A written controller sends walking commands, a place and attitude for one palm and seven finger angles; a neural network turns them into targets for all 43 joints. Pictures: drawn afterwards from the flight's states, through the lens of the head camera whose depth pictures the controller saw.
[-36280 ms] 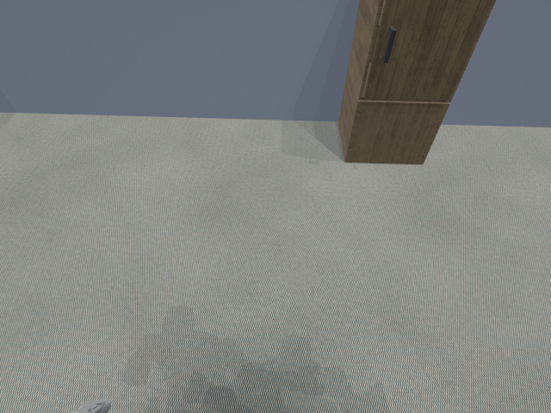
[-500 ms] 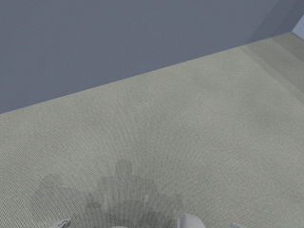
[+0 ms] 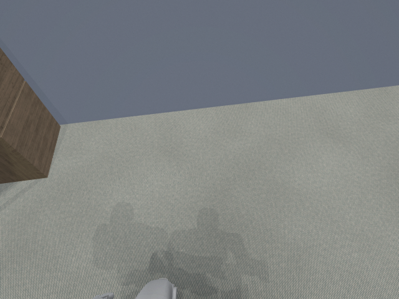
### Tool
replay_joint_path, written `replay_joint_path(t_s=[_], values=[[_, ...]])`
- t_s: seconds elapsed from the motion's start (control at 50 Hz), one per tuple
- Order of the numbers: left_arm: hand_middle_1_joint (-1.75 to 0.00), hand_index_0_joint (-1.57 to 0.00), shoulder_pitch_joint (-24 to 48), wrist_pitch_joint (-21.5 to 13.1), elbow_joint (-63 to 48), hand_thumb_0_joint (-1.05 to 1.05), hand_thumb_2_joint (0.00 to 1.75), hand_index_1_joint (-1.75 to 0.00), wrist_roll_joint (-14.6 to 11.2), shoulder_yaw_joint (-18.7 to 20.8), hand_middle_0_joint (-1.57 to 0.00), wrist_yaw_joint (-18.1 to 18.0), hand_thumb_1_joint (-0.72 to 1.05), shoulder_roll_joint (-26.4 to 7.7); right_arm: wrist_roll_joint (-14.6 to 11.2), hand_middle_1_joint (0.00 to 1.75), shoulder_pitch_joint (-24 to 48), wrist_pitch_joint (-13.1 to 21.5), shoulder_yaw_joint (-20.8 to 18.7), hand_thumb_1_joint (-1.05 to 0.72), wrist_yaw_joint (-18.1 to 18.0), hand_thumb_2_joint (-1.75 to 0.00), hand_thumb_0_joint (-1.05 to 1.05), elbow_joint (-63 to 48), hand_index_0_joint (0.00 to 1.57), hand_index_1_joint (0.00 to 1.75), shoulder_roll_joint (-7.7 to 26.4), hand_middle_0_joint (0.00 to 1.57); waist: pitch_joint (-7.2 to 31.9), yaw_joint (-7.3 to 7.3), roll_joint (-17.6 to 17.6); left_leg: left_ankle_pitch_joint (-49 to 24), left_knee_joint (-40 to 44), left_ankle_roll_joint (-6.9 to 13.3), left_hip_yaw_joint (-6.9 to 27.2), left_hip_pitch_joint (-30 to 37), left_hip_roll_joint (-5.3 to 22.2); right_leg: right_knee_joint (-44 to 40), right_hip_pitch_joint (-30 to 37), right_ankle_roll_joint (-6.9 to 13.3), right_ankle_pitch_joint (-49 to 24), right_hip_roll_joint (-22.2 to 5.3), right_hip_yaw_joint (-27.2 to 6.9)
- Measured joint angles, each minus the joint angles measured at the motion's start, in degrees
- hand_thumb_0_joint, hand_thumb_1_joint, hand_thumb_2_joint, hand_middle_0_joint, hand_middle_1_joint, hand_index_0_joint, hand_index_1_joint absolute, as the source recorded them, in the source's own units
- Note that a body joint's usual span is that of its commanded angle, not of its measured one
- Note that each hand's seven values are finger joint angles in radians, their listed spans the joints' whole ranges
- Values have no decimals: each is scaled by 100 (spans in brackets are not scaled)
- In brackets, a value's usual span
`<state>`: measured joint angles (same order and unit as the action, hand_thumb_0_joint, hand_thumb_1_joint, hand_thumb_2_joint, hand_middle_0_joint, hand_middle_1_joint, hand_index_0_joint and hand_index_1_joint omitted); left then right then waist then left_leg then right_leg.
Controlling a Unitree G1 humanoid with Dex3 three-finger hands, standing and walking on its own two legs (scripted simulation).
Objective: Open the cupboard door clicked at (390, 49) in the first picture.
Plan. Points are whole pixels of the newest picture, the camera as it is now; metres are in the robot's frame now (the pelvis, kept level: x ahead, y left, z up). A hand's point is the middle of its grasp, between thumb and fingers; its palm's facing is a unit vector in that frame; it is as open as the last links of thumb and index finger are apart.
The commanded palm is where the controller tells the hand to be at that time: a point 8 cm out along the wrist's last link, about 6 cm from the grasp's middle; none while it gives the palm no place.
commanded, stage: turn to face it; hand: left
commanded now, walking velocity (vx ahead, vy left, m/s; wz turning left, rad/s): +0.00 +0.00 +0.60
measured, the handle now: out of the picture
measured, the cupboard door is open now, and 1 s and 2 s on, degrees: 43 43 43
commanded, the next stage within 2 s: take the last steps up to it in 1.46 s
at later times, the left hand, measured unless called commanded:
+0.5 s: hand out of the picture +0.08 +0.25 -0.16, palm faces +0.28 -0.93 -0.24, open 7.4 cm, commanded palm none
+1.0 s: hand out of the picture -0.02 +0.17 -0.16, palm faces +0.59 -0.77 -0.26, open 7.3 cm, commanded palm none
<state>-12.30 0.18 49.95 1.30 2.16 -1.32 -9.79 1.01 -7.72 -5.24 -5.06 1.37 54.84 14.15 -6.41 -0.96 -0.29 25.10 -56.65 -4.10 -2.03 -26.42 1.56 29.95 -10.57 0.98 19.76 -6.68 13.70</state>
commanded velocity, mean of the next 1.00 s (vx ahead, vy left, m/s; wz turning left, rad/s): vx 0.00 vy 0.00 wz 0.58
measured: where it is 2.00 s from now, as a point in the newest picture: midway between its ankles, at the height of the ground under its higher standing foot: outside the picture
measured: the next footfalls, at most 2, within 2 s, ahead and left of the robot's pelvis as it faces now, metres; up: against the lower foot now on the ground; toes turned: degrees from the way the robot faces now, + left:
left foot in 0.16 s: +0.04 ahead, +0.13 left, +0.00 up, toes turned +11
right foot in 0.62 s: +0.11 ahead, -0.11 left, +0.00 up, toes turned +19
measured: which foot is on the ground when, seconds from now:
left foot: up 0.00-0.14, down 0.16-0.62, up 0.64-1.00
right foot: down 0.00-0.16, up 0.18-0.60, down 0.62-1.00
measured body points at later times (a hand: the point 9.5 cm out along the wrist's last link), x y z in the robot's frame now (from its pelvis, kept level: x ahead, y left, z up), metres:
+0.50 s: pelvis +0.03 +0.02 +0.00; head +0.08 +0.05 +0.45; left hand +0.06 +0.30 -0.14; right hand +0.17 -0.21 -0.13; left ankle +0.00 +0.12 -0.74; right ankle +0.06 -0.15 -0.67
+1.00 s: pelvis +0.05 -0.02 +0.00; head +0.10 +0.00 +0.44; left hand -0.05 +0.21 -0.14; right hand +0.29 -0.18 -0.15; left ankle -0.02 +0.09 -0.70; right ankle +0.07 -0.12 -0.74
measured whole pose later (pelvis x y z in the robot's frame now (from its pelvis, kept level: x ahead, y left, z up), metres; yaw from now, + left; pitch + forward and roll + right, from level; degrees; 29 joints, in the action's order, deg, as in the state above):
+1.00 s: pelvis +0.05 -0.02 +0.00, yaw +36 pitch +0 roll +2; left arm -14.4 0.3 51.0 1.6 2.7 -1.3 -11.2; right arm 0.9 -5.6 -5.1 -4.7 1.4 54.9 14.1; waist -6.8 0.4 -1.0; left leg 25.5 -49.8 -3.3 -3.2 -24.1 1.6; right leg 31.2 -9.3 0.3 21.0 -7.7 15.6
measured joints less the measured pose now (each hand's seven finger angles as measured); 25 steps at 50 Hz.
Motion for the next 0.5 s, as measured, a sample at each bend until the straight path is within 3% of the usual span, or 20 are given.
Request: replay_joint_path(t_s=[0.12, 0.14, 0.16, 0.22, 0.3, 0.4, 0.5], values=[[-30, -20, -273, 34, 135, 1, 90, -30, 32, 107, -21, 27, 91, -266, -20, 29, 366, 85, 86, -91, 15, -90, 1, -178, 19, 29, -85, 19, -63, 217, -215, -104, 1485, 190, -339, 589, -73, 492, -55, -149, 347, -237, 409], [-30, -20, -346, 50, 165, 1, 90, -30, 20, 130, -21, 40, 91, -324, -13, 29, 396, 130, 101, -91, 25, -90, 1, -251, 19, 29, -85, 19, -33, 226, -255, -405, 1895, 245, -397, 771, -115, 714, -128, -199, 469, -309, 450], [-30, -20, -398, 90, 201, 1, 90, -30, -2, 159, -21, 59, 91, -380, 5, 29, 425, 197, 105, -91, 32, -90, 1, -323, 19, 29, -80, 19, 0, 220, -286, -754, 2059, 442, -385, 815, -156, 1107, -305, -261, 578, -393, 403], [-30, -20, -275, 338, 343, 1, 90, -30, -15, 211, -21, 29, 91, -529, 13, 29, 443, 346, 151, -91, -32, -90, 1, -452, 20, 29, -112, 20, -23, 241, -341, -522, 1787, 728, -261, 706, -234, 2753, -1066, -435, 1280, -212, -473], [-30, -20, 2, 382, 325, 1, 90, -30, -4, 253, -20, 64, 91, -597, 25, 29, 257, 361, 216, -91, -144, -90, 0, -435, 20, 29, -140, 20, 31, 256, -283, -727, 2291, 688, 6, 922, -277, 3683, -1742, -567, 650, -7, -1101], [-30, -20, 274, 298, 114, 1, 90, -30, -6, 221, -20, 103, 91, -570, 13, 30, 9, 360, 250, -91, -153, -90, 0, -296, 20, 29, -172, 20, 93, 226, -188, -1040, 2845, 684, 309, 1134, -301, 3414, -1971, -660, 143, 71, -1379], [-30, -20, 535, 281, -15, 1, 90, -30, -30, 175, -20, 100, 91, -491, 34, 30, -237, 338, 206, -91, -146, -90, 0, -203, 20, 30, -213, 20, 122, 77, -95, -1095, 2926, 580, 626, 1124, -330, 2607, -1734, -664, 255, 245, -1424]])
